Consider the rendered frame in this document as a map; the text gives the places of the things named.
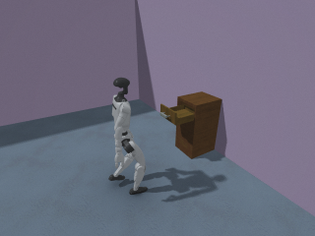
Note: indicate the left robot foot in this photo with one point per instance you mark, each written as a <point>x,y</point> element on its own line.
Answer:
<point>118,178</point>

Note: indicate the right robot upper arm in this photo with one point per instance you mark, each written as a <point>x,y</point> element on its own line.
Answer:
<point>123,112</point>

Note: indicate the handle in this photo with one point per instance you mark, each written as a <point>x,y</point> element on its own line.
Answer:
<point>165,116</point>

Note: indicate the drawer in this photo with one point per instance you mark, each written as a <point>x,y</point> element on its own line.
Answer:
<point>179,114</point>

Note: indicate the cabinet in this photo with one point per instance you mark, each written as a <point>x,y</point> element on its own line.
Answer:
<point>198,137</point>

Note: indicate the robot right forearm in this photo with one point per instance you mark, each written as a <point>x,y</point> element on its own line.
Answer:
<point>118,140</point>

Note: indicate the right robot hand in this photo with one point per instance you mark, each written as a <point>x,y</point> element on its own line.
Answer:
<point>119,157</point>

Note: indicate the humanoid robot torso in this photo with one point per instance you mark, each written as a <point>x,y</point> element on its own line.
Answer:
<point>126,125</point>

